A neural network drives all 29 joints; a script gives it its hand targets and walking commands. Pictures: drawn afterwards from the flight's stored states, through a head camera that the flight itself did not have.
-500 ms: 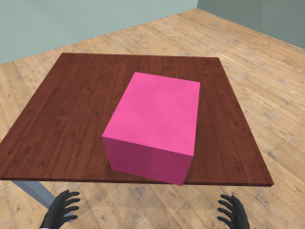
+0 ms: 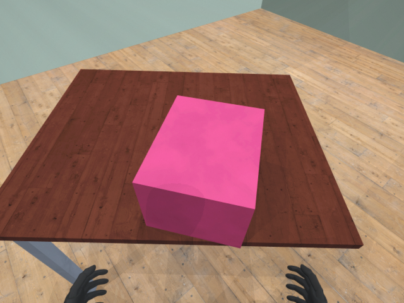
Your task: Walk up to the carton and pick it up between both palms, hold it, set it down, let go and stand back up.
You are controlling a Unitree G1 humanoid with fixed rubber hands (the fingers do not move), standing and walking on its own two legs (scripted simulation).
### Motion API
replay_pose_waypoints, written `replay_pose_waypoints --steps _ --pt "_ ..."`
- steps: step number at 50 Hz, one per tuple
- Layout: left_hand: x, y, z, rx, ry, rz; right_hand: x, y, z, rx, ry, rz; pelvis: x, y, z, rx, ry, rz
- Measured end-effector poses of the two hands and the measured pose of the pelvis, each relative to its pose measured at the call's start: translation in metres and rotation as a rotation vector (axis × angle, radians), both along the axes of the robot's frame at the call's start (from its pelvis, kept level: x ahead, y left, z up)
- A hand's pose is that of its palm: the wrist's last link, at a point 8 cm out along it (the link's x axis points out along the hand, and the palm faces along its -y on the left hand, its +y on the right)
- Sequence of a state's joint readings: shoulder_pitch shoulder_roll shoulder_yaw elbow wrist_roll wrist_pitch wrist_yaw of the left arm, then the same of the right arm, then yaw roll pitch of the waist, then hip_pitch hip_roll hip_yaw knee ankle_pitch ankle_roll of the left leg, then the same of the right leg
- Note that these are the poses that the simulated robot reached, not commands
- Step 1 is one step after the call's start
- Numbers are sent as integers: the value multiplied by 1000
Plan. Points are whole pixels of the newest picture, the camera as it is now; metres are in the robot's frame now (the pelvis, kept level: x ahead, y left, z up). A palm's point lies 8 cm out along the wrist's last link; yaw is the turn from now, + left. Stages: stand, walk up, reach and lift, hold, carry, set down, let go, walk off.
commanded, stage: let go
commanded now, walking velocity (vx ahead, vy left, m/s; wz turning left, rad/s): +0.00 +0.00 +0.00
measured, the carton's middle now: (206, 166) +0.43 +0.02 +0.01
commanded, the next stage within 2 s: stand in 0.14 s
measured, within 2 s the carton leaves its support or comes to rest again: neither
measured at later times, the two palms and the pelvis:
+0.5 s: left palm out of the picture +0.11 +0.27 -0.10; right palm out of the picture +0.15 -0.26 -0.09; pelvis +0.01 +0.00 +0.00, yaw +0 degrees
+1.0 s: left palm out of the picture +0.10 +0.27 -0.10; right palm out of the picture +0.15 -0.26 -0.09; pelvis +0.01 +0.00 +0.00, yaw +0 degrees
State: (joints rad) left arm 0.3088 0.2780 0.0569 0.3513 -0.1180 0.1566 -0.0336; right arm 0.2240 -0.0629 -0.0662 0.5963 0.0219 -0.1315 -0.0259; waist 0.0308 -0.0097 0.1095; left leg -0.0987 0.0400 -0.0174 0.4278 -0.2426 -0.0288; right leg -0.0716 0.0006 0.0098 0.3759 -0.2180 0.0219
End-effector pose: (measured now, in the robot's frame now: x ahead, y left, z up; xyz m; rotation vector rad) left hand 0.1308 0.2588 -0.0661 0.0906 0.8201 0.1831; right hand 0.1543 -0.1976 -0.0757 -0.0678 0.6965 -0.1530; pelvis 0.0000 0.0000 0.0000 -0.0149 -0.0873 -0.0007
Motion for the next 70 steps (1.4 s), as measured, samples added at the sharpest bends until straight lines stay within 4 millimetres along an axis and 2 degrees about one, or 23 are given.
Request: replay_pose_waypoints --steps 8,17,22,41,70 --pt "1 -1 -2 27 16 -12 0 -3 -5 -8 25 22 2 -1 0 1 6 0" --pt "-19 11 -21 89 95 -22 -7 -46 -15 -132 181 45 4 4 -2 11 43 7" --pt "-25 12 -28 87 133 -15 -7 -57 -15 -162 212 48 7 4 -3 11 56 7" --pt "-25 12 -29 89 120 -8 -1 -58 -12 -155 186 49 9 3 -3 13 58 7" --pt "-45 13 -32 88 132 1 -13 -58 -10 -153 170 47 -3 2 -3 13 40 7"
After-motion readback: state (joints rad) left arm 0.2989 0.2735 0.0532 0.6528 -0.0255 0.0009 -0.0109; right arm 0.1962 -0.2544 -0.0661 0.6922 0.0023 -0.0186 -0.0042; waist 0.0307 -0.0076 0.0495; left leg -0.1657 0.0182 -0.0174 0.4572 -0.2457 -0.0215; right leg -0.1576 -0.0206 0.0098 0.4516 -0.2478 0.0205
